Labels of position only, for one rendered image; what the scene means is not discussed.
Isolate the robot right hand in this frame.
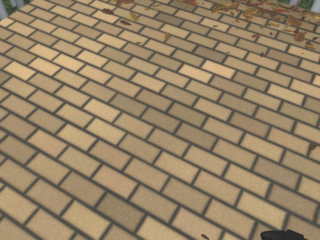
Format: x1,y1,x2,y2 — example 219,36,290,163
260,229,308,240

